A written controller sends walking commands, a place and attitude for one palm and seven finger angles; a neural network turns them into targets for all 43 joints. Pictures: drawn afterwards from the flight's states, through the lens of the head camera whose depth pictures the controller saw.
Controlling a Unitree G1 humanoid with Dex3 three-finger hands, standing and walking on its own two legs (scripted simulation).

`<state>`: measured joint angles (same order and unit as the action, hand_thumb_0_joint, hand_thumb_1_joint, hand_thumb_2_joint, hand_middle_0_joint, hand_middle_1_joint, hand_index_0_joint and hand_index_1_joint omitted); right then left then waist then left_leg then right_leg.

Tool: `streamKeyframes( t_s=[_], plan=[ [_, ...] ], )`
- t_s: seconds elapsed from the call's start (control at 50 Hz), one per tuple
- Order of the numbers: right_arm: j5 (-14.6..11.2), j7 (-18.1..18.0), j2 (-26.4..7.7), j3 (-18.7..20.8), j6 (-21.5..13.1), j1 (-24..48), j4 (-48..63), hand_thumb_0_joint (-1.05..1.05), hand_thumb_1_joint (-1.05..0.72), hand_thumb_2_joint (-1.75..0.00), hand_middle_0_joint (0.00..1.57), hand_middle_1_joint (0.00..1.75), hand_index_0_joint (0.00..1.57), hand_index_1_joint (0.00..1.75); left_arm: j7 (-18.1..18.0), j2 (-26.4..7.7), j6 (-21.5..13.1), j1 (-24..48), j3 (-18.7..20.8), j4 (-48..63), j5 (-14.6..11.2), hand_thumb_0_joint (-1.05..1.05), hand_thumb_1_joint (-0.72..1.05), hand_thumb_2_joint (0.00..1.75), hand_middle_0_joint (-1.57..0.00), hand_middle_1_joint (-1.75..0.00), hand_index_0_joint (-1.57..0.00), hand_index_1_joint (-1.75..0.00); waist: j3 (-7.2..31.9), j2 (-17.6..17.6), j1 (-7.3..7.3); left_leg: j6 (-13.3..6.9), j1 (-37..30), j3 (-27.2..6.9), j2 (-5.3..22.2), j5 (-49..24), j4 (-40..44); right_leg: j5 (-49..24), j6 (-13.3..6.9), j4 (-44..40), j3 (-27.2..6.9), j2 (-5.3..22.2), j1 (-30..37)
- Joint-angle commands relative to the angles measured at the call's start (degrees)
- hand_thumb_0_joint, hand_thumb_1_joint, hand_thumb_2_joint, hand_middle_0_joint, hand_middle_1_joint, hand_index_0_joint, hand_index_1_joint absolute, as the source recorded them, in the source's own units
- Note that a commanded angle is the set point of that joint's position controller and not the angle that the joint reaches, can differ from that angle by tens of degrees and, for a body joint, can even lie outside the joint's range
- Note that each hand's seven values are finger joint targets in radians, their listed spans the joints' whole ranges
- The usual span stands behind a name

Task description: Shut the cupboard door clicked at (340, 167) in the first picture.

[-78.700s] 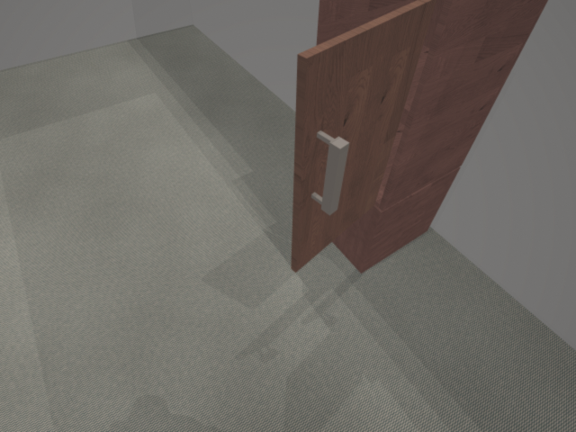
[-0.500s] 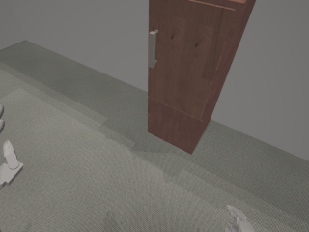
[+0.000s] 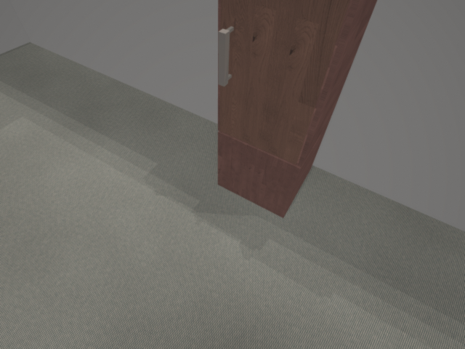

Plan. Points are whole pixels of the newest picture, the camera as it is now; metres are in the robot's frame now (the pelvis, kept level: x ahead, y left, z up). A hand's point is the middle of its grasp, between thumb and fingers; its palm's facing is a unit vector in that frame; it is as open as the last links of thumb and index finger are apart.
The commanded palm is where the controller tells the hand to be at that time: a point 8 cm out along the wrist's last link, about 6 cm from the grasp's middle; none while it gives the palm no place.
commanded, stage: let the arm hang, fingers relaxed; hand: left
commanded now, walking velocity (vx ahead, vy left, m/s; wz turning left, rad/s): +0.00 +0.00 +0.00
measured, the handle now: (226, 56) +0.95 +0.07 +0.01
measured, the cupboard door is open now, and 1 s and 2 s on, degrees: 0 0 0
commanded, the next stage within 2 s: look to check the result in 0.64 s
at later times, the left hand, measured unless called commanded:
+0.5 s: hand out of the picture +0.05 +0.20 -0.17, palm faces -0.01 -0.97 -0.23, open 7.3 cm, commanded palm none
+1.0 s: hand out of the picture +0.05 +0.22 -0.16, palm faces -0.01 -0.96 -0.28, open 7.3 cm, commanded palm none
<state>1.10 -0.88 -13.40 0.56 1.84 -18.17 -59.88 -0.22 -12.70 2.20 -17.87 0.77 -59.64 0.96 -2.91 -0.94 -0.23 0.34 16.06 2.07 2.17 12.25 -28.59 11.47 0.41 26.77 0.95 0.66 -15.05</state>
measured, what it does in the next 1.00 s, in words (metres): stands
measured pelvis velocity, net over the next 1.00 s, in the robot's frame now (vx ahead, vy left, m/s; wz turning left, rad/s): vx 0.03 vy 0.01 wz -0.01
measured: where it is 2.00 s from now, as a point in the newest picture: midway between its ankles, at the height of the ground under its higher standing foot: outside the picture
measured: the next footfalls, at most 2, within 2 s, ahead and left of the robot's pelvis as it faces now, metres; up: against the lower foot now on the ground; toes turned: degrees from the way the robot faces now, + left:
none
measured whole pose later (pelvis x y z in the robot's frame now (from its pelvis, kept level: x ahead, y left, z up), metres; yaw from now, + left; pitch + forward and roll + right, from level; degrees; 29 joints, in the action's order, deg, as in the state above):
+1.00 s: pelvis +0.03 +0.01 +0.01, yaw -1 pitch -1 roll +0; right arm 0.5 -1.3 -14.1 0.7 -0.1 -12.1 -63.7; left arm -0.7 -14.4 0.0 -12.5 1.1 -65.4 0.7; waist -2.5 0.7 -0.3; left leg 0.0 8.6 3.4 1.3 11.7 -21.4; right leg 11.2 1.2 20.9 -0.2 1.4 -8.5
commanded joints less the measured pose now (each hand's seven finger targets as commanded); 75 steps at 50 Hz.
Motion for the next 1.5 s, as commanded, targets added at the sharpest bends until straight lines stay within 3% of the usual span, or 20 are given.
streamKeyframes(
  t_s=[0.0,0.16,0.32,0.6,1.08,1.48],
  plan=[
    [-0.17,-0.69,-7.08,2.04,-2.04,-0.10,2.27,0.00,-0.90,-0.90,0.20,0.30,0.20,0.30,-0.67,-8.18,-2.43,0.70,1.84,0.82,0.02,0.00,0.90,0.90,-0.20,-0.30,-0.20,-0.30,2.35,2.79,-0.18,-1.95,-1.91,-4.62,3.64,4.98,7.75,5.49,-3.33,-8.28,-6.02,4.25,0.53],
    [-0.26,-0.93,-5.99,2.02,-2.03,-2.19,-0.71,0.00,-0.90,-0.90,0.20,0.30,0.20,0.30,-1.10,-6.84,-2.22,-0.48,1.49,-2.71,0.01,0.00,0.90,0.90,-0.20,-0.30,-0.20,-0.30,-1.41,-0.09,0.11,-2.33,-1.02,-5.11,4.27,7.40,10.64,5.77,-2.73,-8.19,-5.24,3.81,0.21],
    [-0.27,-0.70,-4.87,1.87,-2.10,-1.04,-1.27,0.00,-0.90,-0.90,0.20,0.30,0.20,0.30,-1.30,-6.48,-2.37,0.33,1.49,-2.72,0.16,0.00,0.90,0.90,-0.20,-0.30,-0.20,-0.30,-2.22,-0.31,-0.04,-2.11,-2.29,-4.33,3.83,4.82,10.67,3.99,-2.30,-8.21,-5.41,4.11,-0.43],
    [-0.31,-0.81,-5.83,1.76,-2.69,2.21,-1.14,0.00,-0.90,-0.90,0.20,0.30,0.20,0.30,-1.22,-6.97,-2.91,2.63,1.73,-2.41,0.10,0.00,0.90,0.90,-0.20,-0.30,-0.20,-0.30,0.38,2.23,-0.11,-1.62,-5.36,-3.93,4.26,-2.42,10.92,-2.56,-1.98,-8.04,-4.81,4.43,2.84],
    [-0.55,-0.69,-11.28,1.87,-2.83,6.72,-1.28,0.00,-0.90,-0.90,0.20,0.30,0.20,0.30,-0.88,-12.06,-3.57,6.19,1.92,-2.85,-0.13,0.00,0.90,0.90,-0.20,-0.30,-0.20,-0.30,2.64,0.23,-0.12,-1.54,-9.68,-3.98,4.89,-8.11,11.52,-8.35,-2.29,-9.85,-4.84,5.23,6.43],
    [-0.47,-0.55,-13.33,1.79,-2.99,9.41,-1.00,0.00,-0.90,-0.90,0.20,0.30,0.20,0.30,-0.77,-14.14,-3.89,8.52,2.07,-2.33,-0.20,0.00,0.90,0.90,-0.20,-0.30,-0.20,-0.30,3.69,0.93,0.01,-1.08,-11.33,-4.01,5.13,-11.63,12.08,-12.48,-2.36,-10.63,-4.61,5.85,8.72]
  ],
)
